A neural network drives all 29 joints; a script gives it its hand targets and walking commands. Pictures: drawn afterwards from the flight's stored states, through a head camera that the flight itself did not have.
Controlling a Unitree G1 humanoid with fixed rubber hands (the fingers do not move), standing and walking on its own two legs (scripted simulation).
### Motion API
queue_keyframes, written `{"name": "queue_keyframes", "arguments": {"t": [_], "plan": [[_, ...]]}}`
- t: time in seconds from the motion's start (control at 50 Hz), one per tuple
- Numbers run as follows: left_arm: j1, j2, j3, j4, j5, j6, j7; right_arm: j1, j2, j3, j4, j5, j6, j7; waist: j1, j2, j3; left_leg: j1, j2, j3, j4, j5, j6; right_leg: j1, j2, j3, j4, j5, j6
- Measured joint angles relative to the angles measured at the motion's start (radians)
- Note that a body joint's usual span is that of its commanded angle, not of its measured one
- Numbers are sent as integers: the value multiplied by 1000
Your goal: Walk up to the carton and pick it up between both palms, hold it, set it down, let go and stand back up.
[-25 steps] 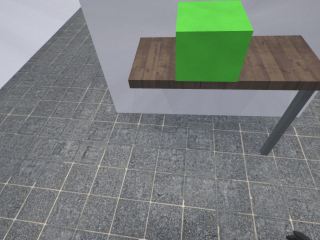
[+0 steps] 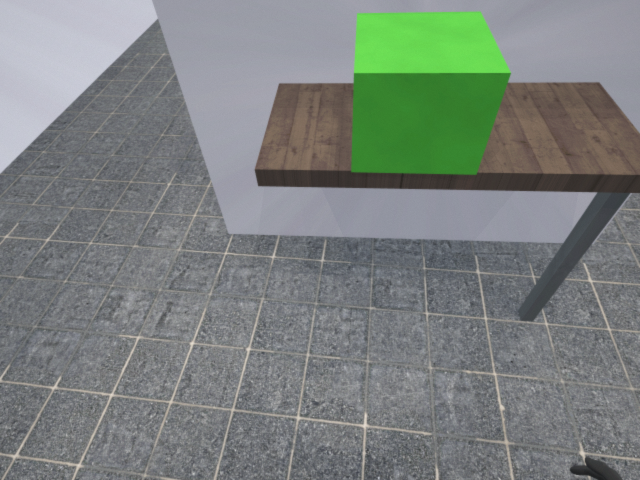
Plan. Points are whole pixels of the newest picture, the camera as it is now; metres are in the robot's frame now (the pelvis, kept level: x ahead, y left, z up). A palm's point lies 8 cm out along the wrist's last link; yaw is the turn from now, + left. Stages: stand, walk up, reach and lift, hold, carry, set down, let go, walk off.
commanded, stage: walk up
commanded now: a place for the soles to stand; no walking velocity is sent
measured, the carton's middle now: (415, 92) +0.89 -0.18 +0.03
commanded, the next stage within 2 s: none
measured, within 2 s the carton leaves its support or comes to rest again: neither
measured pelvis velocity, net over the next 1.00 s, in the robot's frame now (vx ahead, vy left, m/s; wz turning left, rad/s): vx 0.12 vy -0.11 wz -0.03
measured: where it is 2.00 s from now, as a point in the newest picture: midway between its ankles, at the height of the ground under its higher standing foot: (388, 440)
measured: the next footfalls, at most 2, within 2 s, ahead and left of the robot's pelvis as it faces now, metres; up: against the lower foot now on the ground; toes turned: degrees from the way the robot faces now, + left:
right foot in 0.86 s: +0.20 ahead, -0.20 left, +0.00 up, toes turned -2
left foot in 1.38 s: +0.35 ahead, +0.02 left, +0.00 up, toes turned -4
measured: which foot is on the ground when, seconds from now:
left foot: down 0.00-0.88, up 0.90-1.00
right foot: down 0.00-0.60, up 0.62-0.84, down 0.86-1.00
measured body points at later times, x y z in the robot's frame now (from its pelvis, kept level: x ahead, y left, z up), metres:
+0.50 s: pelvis +0.01 +0.00 +0.00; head +0.03 -0.01 +0.45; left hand +0.12 +0.33 -0.07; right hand +0.14 -0.33 -0.08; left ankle +0.04 +0.12 -0.71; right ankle +0.04 -0.14 -0.71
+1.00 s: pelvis +0.12 -0.11 +0.01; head +0.15 -0.13 +0.45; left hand +0.22 +0.23 -0.06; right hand +0.21 -0.45 -0.08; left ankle +0.08 +0.06 -0.63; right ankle +0.15 -0.20 -0.71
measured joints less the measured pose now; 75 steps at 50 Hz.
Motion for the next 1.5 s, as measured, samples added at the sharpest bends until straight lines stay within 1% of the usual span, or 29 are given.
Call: {"name": "queue_keyframes", "arguments": {"t": [0.02,0.08,0.12,0.16,0.2,0.28,0.34,0.42,0.5,0.54,0.58,0.62,0.66,0.72,0.78,0.84,0.86,0.88,0.9,0.92,0.98,1.02,1.1,1.2,1.34,1.38,1.4,1.46,1.5], "plan": [[-15,-3,0,0,0,5,0,6,0,0,0,0,-4,-4,0,-4,0,8,-5,0,8,-5,-1,-7,-1,3,39,2,0],[-52,-5,0,0,0,14,0,10,0,0,0,0,-6,-5,0,-6,0,33,-2,0,14,-45,-2,-25,6,3,141,-109,0],[-68,-4,0,-1,0,14,0,7,0,0,0,0,-6,-6,1,-7,0,30,2,1,14,-49,-2,-24,6,3,119,-121,0],[-72,-3,0,-1,0,13,0,-1,1,0,0,0,-5,-5,2,-9,1,7,4,2,23,-48,-2,-9,6,-1,-4,-89,0],[-69,-7,0,0,0,12,0,-9,1,0,1,0,3,-3,1,2,16,-5,17,-2,50,-53,-2,-6,17,-9,-30,30,2],[-48,-8,0,2,0,12,0,-12,2,1,1,0,14,-3,0,4,11,-12,13,-2,65,-198,-2,-7,13,-10,-32,30,4],[-61,-8,0,2,0,12,0,-11,2,1,6,0,9,-2,0,3,11,-2,10,-2,17,-4,-2,-7,9,-10,-21,24,4],[-87,-8,0,2,0,19,0,-13,2,1,7,0,2,-2,1,-2,5,0,10,-2,40,-51,-4,-9,9,-10,5,-43,4],[-86,-9,0,5,0,19,-1,-21,2,1,7,0,2,-2,1,-3,5,-3,14,-2,39,-59,-4,-8,12,-11,-15,17,4],[-86,-9,0,7,0,19,-1,-22,2,1,7,0,2,-1,1,-3,5,-3,13,-2,38,-61,-4,-8,12,-11,-16,13,4],[-84,-3,-1,7,0,19,-22,-10,2,1,7,0,-12,3,0,-6,1,-1,11,-2,41,-87,-4,-8,11,-10,-12,-10,4],[-84,3,0,8,0,21,-40,19,0,1,7,0,-36,3,-1,-9,1,12,10,-3,42,-112,-4,-18,14,-8,58,-85,4],[-84,9,0,8,0,24,-46,60,-3,1,8,0,-50,-3,-1,-10,0,35,20,-4,30,-98,-4,-56,17,-8,181,-90,4],[-88,32,0,7,0,25,-55,117,-3,1,9,0,-55,-13,-1,-20,0,76,46,-3,16,-114,-4,-97,15,-3,239,-91,4],[-100,51,0,7,0,25,-65,151,-7,1,9,0,-56,-14,-6,-35,-1,117,72,-3,9,-143,-4,-116,6,-1,203,-92,4],[-118,52,0,7,0,25,-73,156,-12,1,9,0,-56,-13,-14,-43,-4,142,92,-2,11,-175,-4,-116,1,-1,103,-91,4],[-121,52,0,6,0,22,-75,154,-12,1,9,0,-56,-12,-14,-45,-7,142,98,-2,16,-187,-4,-111,1,-4,50,-55,4],[-121,51,0,7,0,17,-75,147,-12,1,9,0,-55,-12,-14,-41,-6,137,108,-6,33,-196,-4,-109,8,-11,28,37,4],[-120,48,0,7,0,10,-75,140,-12,1,10,0,-51,-12,-14,-27,-3,110,127,-13,94,-185,-4,-106,20,-29,35,77,1],[-111,46,0,7,0,2,-74,129,-8,2,10,0,-45,-11,-13,-26,-2,65,124,-24,194,-191,-4,-104,23,-40,48,66,-5],[-36,23,-1,8,0,0,-72,69,-9,4,8,0,-34,-15,-12,-28,-4,-57,52,-31,423,-181,-4,-51,23,-37,-8,31,-24],[11,16,0,7,0,0,-67,39,-9,4,8,0,-34,-14,-11,-26,-4,-122,25,-33,446,-115,-4,-3,23,-38,-86,59,-28],[72,16,0,7,0,0,-60,19,-10,4,8,0,-34,-5,-2,-24,-5,-206,22,-35,385,-29,-4,58,31,-39,-181,81,-41],[102,16,0,7,0,0,-60,-2,-10,4,8,0,-31,1,5,-24,-5,-212,23,-35,164,47,-4,100,53,-40,-237,78,-49],[87,15,0,7,0,2,-60,-31,-10,4,8,0,-35,5,7,-25,-6,-145,21,-35,-88,77,-4,122,79,-52,-231,28,-48],[73,15,0,8,0,7,-60,-28,-9,4,8,0,-46,-1,6,-29,-2,-72,13,-34,-185,164,-5,123,73,-51,-161,-22,-48],[53,13,0,8,0,14,-60,-24,-6,4,9,0,-50,-5,6,-43,10,-57,-3,-27,-169,181,-6,115,57,-49,-92,-42,-48],[10,-1,0,7,0,24,-60,11,-6,4,9,0,-54,-11,6,-46,11,4,-11,-27,-124,107,-6,59,53,-42,167,-68,-48],[-3,9,0,7,0,26,-61,29,-6,4,9,0,-54,-12,7,-47,8,50,3,-27,-127,73,-6,24,52,-41,229,-70,-48]]}}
